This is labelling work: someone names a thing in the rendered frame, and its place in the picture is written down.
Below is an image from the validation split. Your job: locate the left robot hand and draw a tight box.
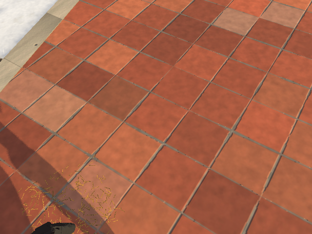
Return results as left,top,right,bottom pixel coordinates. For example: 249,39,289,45
31,221,76,234

